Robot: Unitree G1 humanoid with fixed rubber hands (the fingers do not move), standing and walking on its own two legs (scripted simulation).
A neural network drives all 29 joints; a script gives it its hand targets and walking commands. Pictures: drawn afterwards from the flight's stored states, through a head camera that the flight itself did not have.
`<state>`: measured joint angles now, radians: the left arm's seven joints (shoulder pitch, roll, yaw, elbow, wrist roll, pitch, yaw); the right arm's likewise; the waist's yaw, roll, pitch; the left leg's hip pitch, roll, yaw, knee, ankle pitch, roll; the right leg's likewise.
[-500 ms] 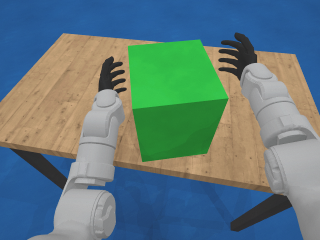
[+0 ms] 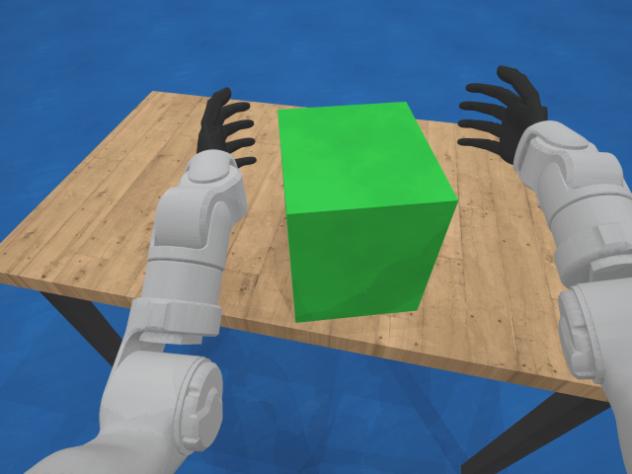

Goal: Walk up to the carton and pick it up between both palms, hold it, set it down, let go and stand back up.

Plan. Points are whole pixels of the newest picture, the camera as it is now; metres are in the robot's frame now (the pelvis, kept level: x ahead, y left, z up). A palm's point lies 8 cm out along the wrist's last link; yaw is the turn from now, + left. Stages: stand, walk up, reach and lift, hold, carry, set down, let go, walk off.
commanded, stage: set down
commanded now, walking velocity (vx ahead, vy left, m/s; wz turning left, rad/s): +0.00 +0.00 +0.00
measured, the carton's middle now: (350, 214) +0.46 +0.06 +0.09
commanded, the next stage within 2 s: none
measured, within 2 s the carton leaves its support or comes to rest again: neither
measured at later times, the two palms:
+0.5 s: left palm (203, 215) +0.35 +0.22 +0.16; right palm (542, 187) +0.48 -0.16 +0.17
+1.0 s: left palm (215, 245) +0.31 +0.19 +0.16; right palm (590, 230) +0.41 -0.20 +0.18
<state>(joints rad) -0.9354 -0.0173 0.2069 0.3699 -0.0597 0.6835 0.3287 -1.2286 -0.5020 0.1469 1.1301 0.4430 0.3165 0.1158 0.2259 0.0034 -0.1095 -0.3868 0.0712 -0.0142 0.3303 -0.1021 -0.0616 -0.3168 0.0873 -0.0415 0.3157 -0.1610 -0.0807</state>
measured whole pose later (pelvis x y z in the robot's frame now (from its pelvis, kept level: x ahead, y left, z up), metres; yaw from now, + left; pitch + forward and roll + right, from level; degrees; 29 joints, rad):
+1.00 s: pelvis -0.01 -0.01 +0.00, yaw +1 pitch +1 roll +0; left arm -0.47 -0.05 0.13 0.00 0.02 0.73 0.30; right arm -0.78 -0.52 0.13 0.80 0.50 0.26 0.14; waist 0.10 -0.02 -0.07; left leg -0.26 0.06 -0.02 0.35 -0.12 -0.05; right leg -0.20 0.08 -0.05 0.37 -0.20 -0.09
